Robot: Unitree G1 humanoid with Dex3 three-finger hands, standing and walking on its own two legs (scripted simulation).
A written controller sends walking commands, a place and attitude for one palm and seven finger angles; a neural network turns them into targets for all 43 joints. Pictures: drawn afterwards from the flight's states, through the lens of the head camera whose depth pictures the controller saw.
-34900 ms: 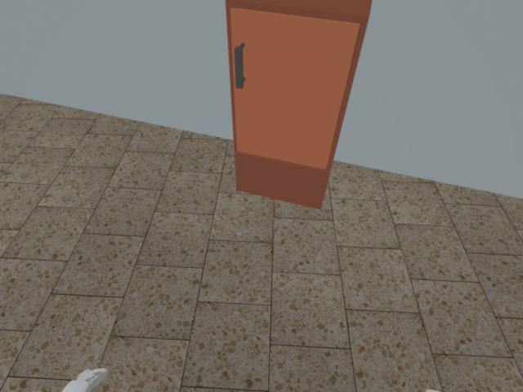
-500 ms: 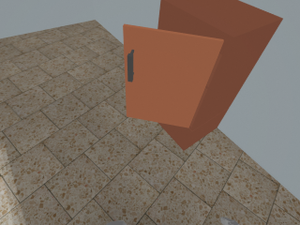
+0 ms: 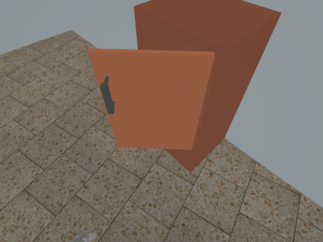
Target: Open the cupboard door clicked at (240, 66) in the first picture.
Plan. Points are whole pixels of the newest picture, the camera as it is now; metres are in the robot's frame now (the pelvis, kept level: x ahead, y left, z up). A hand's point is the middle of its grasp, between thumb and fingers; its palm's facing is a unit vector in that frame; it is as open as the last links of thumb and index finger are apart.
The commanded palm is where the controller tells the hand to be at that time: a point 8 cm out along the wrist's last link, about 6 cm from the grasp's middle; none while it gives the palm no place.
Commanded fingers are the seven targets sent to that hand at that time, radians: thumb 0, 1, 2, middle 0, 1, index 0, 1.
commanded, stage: come to a stop and stand still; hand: left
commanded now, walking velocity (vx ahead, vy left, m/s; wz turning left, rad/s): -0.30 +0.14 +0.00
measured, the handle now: (109, 95) +0.62 +0.21 -0.04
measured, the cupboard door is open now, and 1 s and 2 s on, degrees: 44 44 44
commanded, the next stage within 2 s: look again from close up in 1.52 s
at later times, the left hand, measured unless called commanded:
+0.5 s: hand out of the picture +0.04 +0.22 -0.17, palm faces +0.09 -0.97 -0.23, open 7.4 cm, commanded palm none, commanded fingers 0.00 0.90 0.90 -0.20 -0.30 -0.20 -0.30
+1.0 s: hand out of the picture +0.01 +0.15 -0.17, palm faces +0.05 -0.99 -0.15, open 7.4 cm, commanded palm none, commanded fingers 0.00 0.90 0.90 -0.20 -0.30 -0.20 -0.30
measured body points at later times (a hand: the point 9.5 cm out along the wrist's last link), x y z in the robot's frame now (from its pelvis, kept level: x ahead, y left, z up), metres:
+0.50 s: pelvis +0.01 +0.02 +0.00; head +0.03 +0.03 +0.45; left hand +0.03 +0.27 -0.15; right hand +0.11 -0.22 -0.14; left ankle +0.07 +0.12 -0.73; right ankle -0.02 -0.11 -0.70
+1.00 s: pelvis +0.01 -0.01 +0.01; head +0.02 +0.00 +0.46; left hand +0.01 +0.21 -0.16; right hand -0.03 -0.24 -0.15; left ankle +0.07 +0.12 -0.73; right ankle -0.03 -0.12 -0.73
